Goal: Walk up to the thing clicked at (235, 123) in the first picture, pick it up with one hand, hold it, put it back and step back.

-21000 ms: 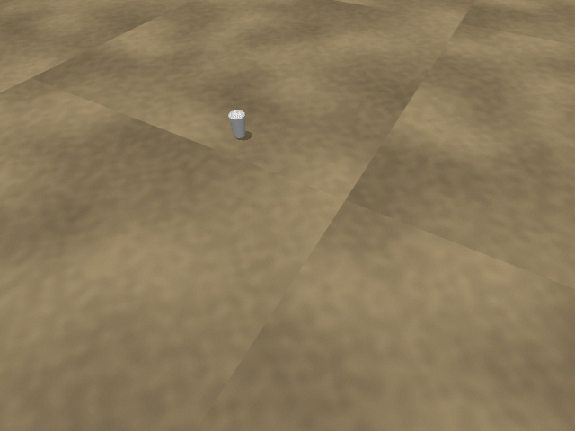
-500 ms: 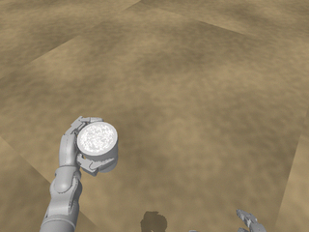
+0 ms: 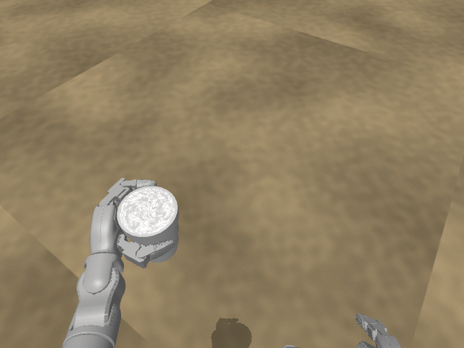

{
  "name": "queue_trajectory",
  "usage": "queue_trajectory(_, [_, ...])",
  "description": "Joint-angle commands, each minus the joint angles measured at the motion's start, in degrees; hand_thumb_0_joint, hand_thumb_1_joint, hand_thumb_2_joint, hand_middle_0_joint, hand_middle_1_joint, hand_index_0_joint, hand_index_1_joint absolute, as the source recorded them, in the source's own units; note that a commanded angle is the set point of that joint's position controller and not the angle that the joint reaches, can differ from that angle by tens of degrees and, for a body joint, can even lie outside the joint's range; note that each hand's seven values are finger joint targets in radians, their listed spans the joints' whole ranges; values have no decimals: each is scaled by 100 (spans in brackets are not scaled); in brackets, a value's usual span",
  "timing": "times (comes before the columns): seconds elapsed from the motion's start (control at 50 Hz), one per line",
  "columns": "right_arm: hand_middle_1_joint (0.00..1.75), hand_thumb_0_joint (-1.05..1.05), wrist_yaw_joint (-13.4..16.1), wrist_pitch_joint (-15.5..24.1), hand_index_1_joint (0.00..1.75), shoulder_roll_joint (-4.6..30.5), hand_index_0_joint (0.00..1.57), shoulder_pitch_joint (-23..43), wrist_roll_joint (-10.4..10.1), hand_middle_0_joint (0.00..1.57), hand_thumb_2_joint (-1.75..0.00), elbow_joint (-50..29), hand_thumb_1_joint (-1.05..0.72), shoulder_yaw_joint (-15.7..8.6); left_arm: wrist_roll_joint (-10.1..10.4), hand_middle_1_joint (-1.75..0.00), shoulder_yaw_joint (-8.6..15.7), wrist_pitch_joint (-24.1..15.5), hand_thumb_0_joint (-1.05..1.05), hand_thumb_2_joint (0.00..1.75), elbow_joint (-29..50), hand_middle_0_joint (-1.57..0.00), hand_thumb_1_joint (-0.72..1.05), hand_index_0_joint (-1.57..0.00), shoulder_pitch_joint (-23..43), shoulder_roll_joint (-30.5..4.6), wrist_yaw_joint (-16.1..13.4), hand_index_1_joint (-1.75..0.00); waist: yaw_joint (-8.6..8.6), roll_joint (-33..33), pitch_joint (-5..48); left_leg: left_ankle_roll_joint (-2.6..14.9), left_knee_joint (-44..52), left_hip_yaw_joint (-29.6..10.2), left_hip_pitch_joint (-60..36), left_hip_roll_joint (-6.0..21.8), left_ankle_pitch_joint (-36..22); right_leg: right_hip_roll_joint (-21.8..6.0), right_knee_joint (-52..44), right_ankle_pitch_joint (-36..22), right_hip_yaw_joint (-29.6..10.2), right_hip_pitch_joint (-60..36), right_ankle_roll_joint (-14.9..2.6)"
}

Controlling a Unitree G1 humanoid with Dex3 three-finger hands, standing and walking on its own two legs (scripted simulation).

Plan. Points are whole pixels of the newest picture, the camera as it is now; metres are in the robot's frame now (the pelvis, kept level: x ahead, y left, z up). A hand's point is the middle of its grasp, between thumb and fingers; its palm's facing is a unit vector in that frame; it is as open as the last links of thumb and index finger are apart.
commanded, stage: crouch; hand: left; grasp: from the side
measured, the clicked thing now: (154, 229) +0.32 +0.16 +0.01
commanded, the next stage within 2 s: lower in 1.82 s
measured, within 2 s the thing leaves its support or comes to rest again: neither
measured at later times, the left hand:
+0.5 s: hand (158, 256) +0.34 +0.19 -0.16, palm faces +0.16 -0.99 -0.04, open 11.9 cm
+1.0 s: hand (167, 284) +0.35 +0.21 -0.39, palm faces +0.22 -0.97 -0.05, open 11.9 cm
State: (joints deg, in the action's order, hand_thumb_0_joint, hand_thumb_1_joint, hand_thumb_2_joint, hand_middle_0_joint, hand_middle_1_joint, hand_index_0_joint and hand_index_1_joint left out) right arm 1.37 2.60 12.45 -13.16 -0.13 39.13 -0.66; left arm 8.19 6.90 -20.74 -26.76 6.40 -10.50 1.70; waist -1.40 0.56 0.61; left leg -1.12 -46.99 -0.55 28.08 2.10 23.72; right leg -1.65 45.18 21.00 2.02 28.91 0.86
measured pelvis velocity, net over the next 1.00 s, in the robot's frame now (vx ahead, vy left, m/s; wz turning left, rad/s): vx -0.08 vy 0.00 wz -0.03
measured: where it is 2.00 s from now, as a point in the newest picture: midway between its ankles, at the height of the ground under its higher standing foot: outside the picture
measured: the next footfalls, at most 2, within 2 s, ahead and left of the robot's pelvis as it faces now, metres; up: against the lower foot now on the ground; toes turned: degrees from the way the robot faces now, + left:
none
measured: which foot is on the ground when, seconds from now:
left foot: down 0.00-1.00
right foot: down 0.00-1.00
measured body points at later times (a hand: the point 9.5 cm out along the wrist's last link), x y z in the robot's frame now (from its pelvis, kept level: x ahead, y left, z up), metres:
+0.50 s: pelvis -0.04 +0.00 -0.14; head +0.10 +0.02 +0.29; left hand +0.33 +0.24 -0.16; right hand +0.09 -0.27 -0.26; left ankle +0.00 +0.13 -0.71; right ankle +0.02 -0.13 -0.71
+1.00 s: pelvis -0.08 +0.00 -0.33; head +0.13 +0.04 +0.07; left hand +0.33 +0.26 -0.39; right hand +0.03 -0.27 -0.46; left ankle +0.00 +0.13 -0.71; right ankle +0.02 -0.13 -0.71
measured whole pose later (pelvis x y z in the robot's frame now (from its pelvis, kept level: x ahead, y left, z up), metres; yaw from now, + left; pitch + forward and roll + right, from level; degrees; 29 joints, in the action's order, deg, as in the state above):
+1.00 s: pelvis -0.08 +0.00 -0.33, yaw -2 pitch +33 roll -3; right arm -5.2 2.0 15.0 -4.0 6.7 42.2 0.9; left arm 4.0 25.9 -46.6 -61.6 33.6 -19.6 4.2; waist -7.5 -1.2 6.8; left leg -2.1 -124.4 -5.3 116.3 0.3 40.9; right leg -2.7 120.6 36.7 2.0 116.6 0.4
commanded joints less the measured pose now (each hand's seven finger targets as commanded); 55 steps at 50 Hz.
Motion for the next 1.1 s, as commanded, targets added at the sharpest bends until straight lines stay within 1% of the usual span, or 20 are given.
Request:
queue_trajectory(0.0, [30,0,-15,211,30,744,20,143,22,20,-90,-661,-88,-263,183,-135,381,-733,0,118,1323,-122,7,-123,2006,-592,-69,-134,-49,-52,1486,124,559,31,-229,-160,-1205,166,-455,-1281,86,-508,-115])
queue_trajectory(0.08, [30,0,-82,208,30,756,20,156,88,20,-90,-584,-88,-312,73,-135,473,-1054,0,119,831,-121,5,-122,2140,-637,-75,-135,-82,-69,1437,144,217,36,214,-186,-905,132,-170,-1053,29,-5,-120])
queue_trajectory(0.18, [30,0,-213,220,30,817,20,48,177,20,-91,-502,-89,-394,18,-137,647,-1609,0,120,33,-123,2,-124,2454,-675,-8,-137,-152,2,1869,124,-618,-29,1074,-204,-773,147,689,-914,-11,851,-176])
queue_trajectory(0.24, [30,0,-295,233,30,863,20,67,222,20,-91,-575,-90,-402,58,-138,680,-2060,0,120,-222,-123,-3,-125,2663,-660,77,-138,-214,81,2421,112,-1229,-97,1690,-222,-387,173,1338,-497,17,1578,-207])
queue_trajectory(0.28, [30,0,-307,273,30,899,20,136,245,20,-91,-582,-90,-389,27,-136,830,-2343,0,118,-383,-122,-5,-124,2965,-910,85,-137,-226,273,2730,130,-1762,-111,2174,-253,-218,165,1785,-334,-44,2132,-215])
queue_trajectory(0.34, [30,0,-340,266,30,964,20,153,288,20,-91,-574,-90,-357,31,-133,1051,-2666,0,118,-492,-120,-3,-121,3151,-1178,92,-134,-115,528,3440,122,-2396,-156,2620,-252,-301,158,2440,-251,-67,2771,-249])
queue_trajectory(0.36, [30,0,-354,260,30,1064,20,105,294,20,-91,-551,-90,-379,38,-133,955,-2723,0,118,-706,-120,-2,-121,3162,-1061,126,-134,-249,428,3560,117,-2552,-243,2732,-245,-415,187,2698,-310,41,3074,-273])
queue_trajectory(0.4, [30,0,-367,241,30,1097,20,130,310,20,-91,-535,-90,-359,102,-133,1147,-2834,0,118,-672,-120,-5,-120,3289,-1276,192,-134,-175,506,3874,127,-2934,-206,3152,-264,-428,166,3025,-331,-52,3211,-271])
queue_trajectory(0.5, [30,0,-389,174,30,1198,20,124,355,20,-91,-448,-91,-378,97,-137,1324,-2877,0,124,-903,-123,4,-123,3671,-1486,248,-138,-242,544,4269,139,-3664,-205,3968,-261,-358,162,3723,-259,-138,3848,-276])
queue_trajectory(0.52, [30,0,-401,172,30,1225,20,114,365,20,-91,-415,-92,-402,113,-137,1247,-2882,0,125,-952,-124,3,-124,3759,-1389,278,-139,-340,496,4333,156,-3857,-217,4165,-271,-327,158,3862,-270,-142,3987,-271])
queue_trajectory(0.54, [30,0,-417,163,30,1229,20,91,373,20,-91,-408,-91,-403,120,-138,1411,-2885,0,126,-986,-123,6,-123,3681,-1505,258,-139,-279,421,4459,166,-4004,-194,4392,-281,-317,152,3953,-269,-169,3943,-252])
queue_trajectory(0.58, [30,0,-443,151,30,1278,20,61,393,20,-91,-311,-92,-414,119,-140,1330,-2897,0,128,-1178,-125,6,-125,3757,-1423,334,-141,-368,361,4573,183,-4339,-226,4528,-267,-389,162,4266,-311,-132,4353,-257])
queue_trajectory(0.68, [30,0,-503,110,30,1284,20,69,466,20,-91,-173,-92,-360,17,-141,1647,-3021,0,129,-1597,-125,6,-126,4076,-1730,391,-143,-397,362,4553,183,-4943,-165,5424,-301,86,149,4879,137,-92,4939,-266])
queue_trajectory(0.7, [30,0,-519,112,30,1284,20,26,493,20,-92,-131,-92,-351,32,-141,1580,-3049,0,130,-1721,-124,6,-125,4069,-1590,422,-143,-437,311,4676,195,-5144,-151,5511,-298,-13,136,5014,32,-110,4976,-250])
queue_trajectory(0.74, [30,0,-549,102,30,1315,20,40,544,20,-92,-96,-92,-323,-15,-140,1769,-3114,0,130,-1725,-124,5,-124,4239,-1785,408,-142,-416,477,4901,194,-5441,-118,5643,-311,-159,130,5325,-80,-103,5179,-255])
queue_trajectory(0.9, [30,0,-605,28,30,1395,20,223,645,20,-92,-65,-93,-238,-216,-141,2139,-3340,0,131,-1793,-122,0,-122,4833,-2332,227,-143,-490,805,4735,136,-6023,-48,6503,-320,896,151,6132,839,93,6181,-278])
queue_trajectory(0.98, [30,0,-610,16,30,1498,20,194,703,20,-92,-24,-94,-192,-295,-138,2112,-3308,0,129,-1818,-121,2,-121,5058,-2446,281,-140,-620,1099,4913,124,-6399,-36,6519,-313,649,125,6569,568,173,6468,-277])
queue_trajectory(1.0, [30,0,-613,16,30,1485,20,202,704,20,-92,-13,-94,-178,-308,-137,1979,-3283,0,128,-1912,-121,2,-121,5059,-2322,293,-140,-666,1078,4827,119,-6424,-50,6634,-312,795,131,6625,697,202,6594,-281])
queue_trajectory(1.06, [30,0,-620,-11,30,1553,20,211,738,20,-92,54,-94,-105,-321,-133,2202,-3260,0,125,-2053,-118,0,-118,5210,-2607,238,-136,-697,1039,4682,134,-6703,-60,6946,-321,879,121,6834,734,250,6744,-255])
queue_trajectory(1.08, [30,0,-624,-24,30,1559,20,252,755,20,-92,66,-93,-82,-324,-133,2139,-3243,0,124,-2207,-118,0,-118,5192,-2532,245,-136,-722,971,4516,148,-6775,-64,7073,-320,1091,131,6874,911,268,6911,-250])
